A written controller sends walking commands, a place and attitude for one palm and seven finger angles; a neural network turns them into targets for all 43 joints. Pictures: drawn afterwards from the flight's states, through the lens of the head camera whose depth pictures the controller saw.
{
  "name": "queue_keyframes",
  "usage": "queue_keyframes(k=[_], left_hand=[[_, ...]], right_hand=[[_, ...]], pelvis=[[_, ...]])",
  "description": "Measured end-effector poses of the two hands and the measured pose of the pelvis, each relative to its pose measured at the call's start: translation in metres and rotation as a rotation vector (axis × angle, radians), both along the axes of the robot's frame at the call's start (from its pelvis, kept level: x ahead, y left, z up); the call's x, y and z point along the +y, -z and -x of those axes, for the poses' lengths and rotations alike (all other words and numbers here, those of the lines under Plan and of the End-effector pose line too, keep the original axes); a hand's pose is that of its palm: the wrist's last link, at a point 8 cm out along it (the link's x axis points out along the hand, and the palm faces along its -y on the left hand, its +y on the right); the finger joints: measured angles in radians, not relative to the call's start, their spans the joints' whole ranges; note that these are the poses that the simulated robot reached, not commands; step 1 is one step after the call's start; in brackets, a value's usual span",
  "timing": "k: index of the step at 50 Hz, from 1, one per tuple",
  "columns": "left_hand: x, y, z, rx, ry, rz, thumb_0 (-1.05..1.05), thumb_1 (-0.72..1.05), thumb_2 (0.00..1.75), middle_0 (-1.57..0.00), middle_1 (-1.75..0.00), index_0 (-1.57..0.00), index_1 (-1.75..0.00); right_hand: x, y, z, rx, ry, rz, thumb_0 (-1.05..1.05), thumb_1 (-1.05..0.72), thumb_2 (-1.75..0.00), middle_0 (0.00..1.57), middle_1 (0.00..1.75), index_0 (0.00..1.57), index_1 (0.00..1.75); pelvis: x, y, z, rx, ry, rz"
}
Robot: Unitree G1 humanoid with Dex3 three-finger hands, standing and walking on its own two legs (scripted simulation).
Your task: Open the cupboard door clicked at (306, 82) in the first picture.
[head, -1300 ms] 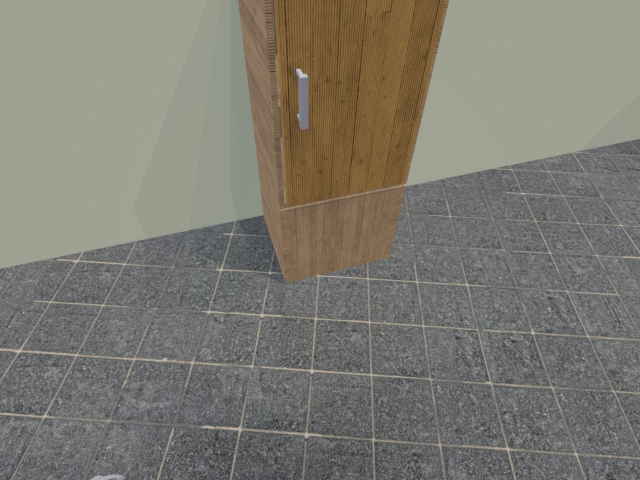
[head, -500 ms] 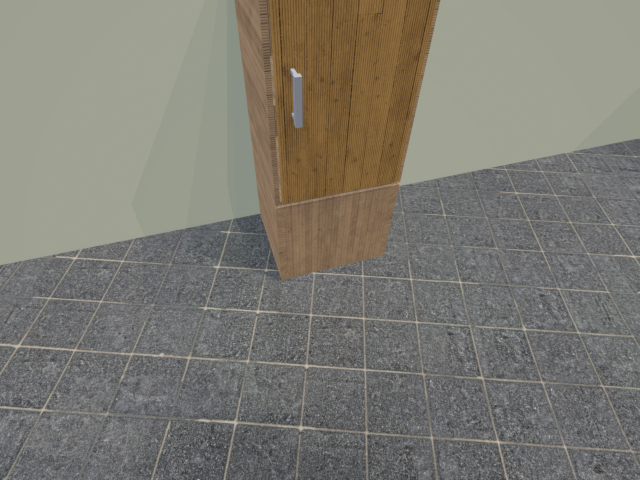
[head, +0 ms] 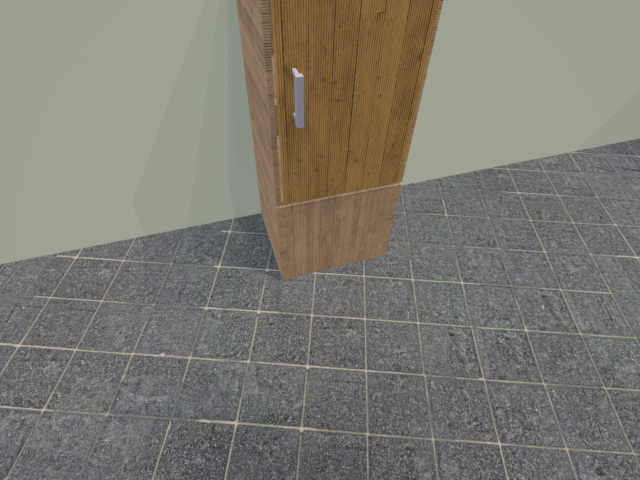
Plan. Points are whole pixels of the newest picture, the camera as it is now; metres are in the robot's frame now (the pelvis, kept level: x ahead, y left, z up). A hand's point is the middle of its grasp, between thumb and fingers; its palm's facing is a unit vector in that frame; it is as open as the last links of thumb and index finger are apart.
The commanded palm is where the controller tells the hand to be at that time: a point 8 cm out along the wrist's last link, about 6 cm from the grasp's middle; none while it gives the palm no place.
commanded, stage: look at it before walking up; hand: left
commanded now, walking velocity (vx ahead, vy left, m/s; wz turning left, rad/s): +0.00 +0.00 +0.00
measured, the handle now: (297, 98) +0.95 +0.12 +0.01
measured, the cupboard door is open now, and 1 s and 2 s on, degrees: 0 0 0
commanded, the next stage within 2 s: walk to a spot facing it in 0.14 s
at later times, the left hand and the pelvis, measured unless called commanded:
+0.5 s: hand out of the picture +0.07 +0.22 -0.17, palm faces -0.09 -0.95 -0.30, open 7.4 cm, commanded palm none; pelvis +0.00 -0.01 -0.01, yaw -6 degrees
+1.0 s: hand out of the picture +0.07 +0.20 -0.18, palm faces -0.27 -0.94 -0.22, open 7.4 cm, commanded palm none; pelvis -0.04 +0.02 -0.01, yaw -20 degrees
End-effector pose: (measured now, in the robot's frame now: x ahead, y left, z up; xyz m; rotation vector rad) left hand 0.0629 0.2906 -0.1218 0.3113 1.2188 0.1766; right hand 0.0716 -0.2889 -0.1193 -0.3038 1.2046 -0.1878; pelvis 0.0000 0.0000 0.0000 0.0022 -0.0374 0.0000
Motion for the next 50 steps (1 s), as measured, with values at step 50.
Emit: queue_keyframes(k=[50], left_hand=[[-0.045,0.031,-0.02,0.068,0.235,0.099,0.0,0.9,0.9,-0.2,-0.3,-0.21,-0.3]], right_hand=[[0.029,0.006,0.098,-0.118,0.365,-0.014,0.0,-0.91,-0.9,0.2,0.3,0.2,0.3]], pelvis=[[0.015,0.014,0.039,0.065,0.352,-0.019]])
